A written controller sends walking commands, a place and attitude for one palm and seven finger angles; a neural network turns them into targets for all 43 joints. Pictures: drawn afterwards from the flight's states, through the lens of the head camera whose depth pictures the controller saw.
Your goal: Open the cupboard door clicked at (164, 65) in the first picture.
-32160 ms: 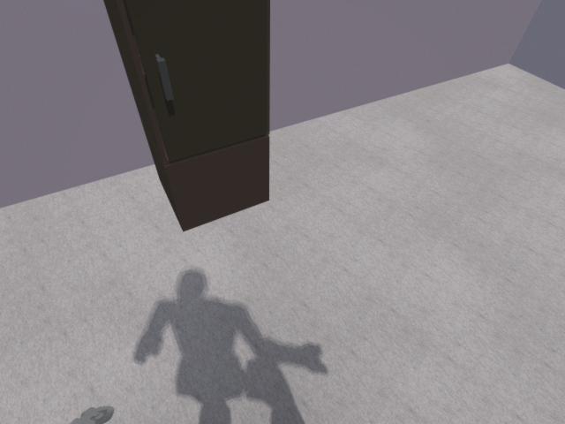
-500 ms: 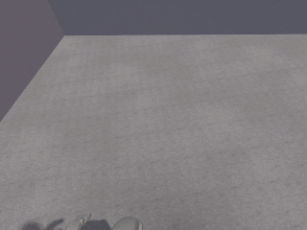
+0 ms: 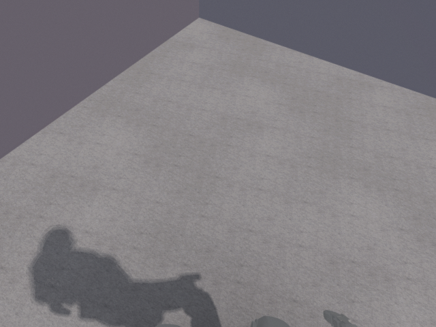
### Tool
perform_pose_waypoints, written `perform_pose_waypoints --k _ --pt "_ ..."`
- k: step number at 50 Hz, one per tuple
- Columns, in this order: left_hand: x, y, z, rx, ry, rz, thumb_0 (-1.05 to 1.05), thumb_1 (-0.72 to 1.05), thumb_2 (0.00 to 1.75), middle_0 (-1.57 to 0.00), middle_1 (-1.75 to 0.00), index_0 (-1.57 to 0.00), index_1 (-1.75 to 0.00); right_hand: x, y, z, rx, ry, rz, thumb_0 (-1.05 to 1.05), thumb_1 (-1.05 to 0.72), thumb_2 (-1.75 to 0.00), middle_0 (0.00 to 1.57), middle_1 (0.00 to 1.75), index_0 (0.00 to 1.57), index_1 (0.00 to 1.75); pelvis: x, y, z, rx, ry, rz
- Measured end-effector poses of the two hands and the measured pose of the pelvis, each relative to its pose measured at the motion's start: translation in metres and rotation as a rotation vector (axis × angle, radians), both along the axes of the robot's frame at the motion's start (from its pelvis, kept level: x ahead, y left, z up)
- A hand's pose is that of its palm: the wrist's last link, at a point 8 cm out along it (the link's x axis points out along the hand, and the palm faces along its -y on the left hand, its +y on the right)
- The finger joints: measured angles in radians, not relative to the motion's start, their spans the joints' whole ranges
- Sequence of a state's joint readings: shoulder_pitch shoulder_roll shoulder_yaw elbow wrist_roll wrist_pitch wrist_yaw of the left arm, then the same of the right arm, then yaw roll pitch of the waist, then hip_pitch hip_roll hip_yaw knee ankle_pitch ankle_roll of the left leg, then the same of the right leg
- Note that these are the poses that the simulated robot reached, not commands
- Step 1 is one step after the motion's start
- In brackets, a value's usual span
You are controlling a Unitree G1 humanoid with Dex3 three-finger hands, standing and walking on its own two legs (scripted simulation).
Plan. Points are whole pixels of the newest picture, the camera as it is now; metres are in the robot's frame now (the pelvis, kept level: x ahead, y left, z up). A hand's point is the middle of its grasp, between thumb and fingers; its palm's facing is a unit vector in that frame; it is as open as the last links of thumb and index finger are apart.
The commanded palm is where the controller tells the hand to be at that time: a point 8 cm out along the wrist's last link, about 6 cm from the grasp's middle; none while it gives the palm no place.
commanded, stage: turn to face it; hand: left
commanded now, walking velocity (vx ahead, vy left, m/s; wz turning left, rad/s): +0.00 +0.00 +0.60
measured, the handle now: out of the picture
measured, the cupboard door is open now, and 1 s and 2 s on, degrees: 21 21 21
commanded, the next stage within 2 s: none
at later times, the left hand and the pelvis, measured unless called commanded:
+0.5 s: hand out of the picture +0.05 +0.15 -0.14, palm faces +0.28 -0.92 -0.26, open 7.3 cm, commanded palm none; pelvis +0.02 -0.06 +0.01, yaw +18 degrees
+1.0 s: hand out of the picture +0.01 +0.20 -0.15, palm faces +0.54 -0.80 -0.27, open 7.4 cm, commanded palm none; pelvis +0.03 -0.04 +0.01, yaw +33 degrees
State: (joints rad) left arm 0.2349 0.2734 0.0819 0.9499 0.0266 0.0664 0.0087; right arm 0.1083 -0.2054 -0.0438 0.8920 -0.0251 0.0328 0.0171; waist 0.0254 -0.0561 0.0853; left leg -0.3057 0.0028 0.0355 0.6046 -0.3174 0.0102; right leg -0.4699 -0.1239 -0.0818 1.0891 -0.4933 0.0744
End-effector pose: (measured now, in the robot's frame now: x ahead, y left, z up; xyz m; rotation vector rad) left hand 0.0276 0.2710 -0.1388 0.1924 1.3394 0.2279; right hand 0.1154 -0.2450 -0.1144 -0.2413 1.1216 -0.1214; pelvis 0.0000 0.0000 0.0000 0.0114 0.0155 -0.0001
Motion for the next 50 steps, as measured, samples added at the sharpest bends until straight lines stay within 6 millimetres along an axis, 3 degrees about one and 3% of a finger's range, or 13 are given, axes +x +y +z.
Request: perform_pose_waypoints --k 6,12,15,21,27,34,37,44,50 --pt "0.027 -0.011 0.017 0.005 -0.098 0.01 0.01 0.91 0.9 -0.2 -0.3 -0.19 -0.29 -0.015 -0.004 -0.004 0.015 0.078 0.021 0.01 -0.91 -0.9 0.2 0.3 0.2 0.3 0.002 -0.009 0.008 -0.008 0.012 0.056" --pt "0.049 -0.039 0.025 0.037 -0.185 0.016 0.01 0.91 0.9 -0.2 -0.3 -0.19 -0.3 -0.023 -0.031 -0.028 0.045 0.141 0.025 0.01 -0.9 -0.9 0.2 0.3 0.2 0.3 0.007 -0.037 -0.001 0.008 0.023 0.122" --pt "0.045 -0.055 0.03 0.05 -0.2 0.034 0.01 0.91 0.9 -0.2 -0.3 -0.2 -0.3 -0.018 -0.044 -0.035 0.048 0.168 0.039 0.01 -0.91 -0.9 0.2 0.3 0.2 0.3 0.007 -0.046 -0.001 0.012 0.009 0.166" --pt "0.017 -0.079 0.035 0.024 -0.158 0.124 0.01 0.91 0.9 -0.2 -0.3 -0.2 -0.3 0.007 -0.052 -0.023 0.047 0.182 0.104 0.01 -0.91 -0.9 0.2 0.3 0.2 0.3 0.014 -0.055 0.012 0.037 -0.002 0.25" --pt "-0.016 -0.077 0.027 0.01 -0.136 0.242 0.0 0.92 0.9 -0.2 -0.3 -0.2 -0.3 0.046 -0.034 -0.014 0.024 0.168 0.22 0.01 -0.91 -0.9 0.2 0.3 0.2 0.3 0.018 -0.055 0.012 0.036 -0.004 0.34" --pt "-0.073 -0.053 -0.007 -0.017 -0.073 0.388 0.01 0.91 0.9 -0.2 -0.3 -0.2 -0.3 0.103 0.019 -0.011 -0.012 0.042 0.38 0.01 -0.91 -0.9 0.2 0.3 0.2 0.3 0.018 -0.031 -0.008 0.007 -0.003 0.439" --pt "-0.086 -0.043 -0.01 -0.012 -0.035 0.432 0.01 0.91 0.9 -0.2 -0.3 -0.2 -0.3 0.111 0.035 -0.004 -0.025 0.013 0.427 0.01 -0.91 -0.9 0.2 0.3 0.2 0.3 0.017 -0.027 -0.007 0.005 -0.003 0.461" --pt "-0.075 -0.031 0.013 0.017 -0.096 0.472 0.01 0.91 0.9 -0.2 -0.3 -0.19 -0.29 0.107 0.045 0.002 -0.029 0.058 0.482 0.01 -0.91 -0.9 0.2 0.3 0.2 0.3 0.021 -0.025 0.009 -0.017 0.01 0.521" --pt "-0.052 -0.038 0.025 0.054 -0.156 0.493 0.01 0.91 0.9 -0.19 -0.3 -0.19 -0.29 0.104 0.033 -0.009 -0.008 0.125 0.508 0.01 -0.91 -0.9 0.2 0.3 0.2 0.3 0.033 -0.04 0.01 -0.016 0.014 0.584"
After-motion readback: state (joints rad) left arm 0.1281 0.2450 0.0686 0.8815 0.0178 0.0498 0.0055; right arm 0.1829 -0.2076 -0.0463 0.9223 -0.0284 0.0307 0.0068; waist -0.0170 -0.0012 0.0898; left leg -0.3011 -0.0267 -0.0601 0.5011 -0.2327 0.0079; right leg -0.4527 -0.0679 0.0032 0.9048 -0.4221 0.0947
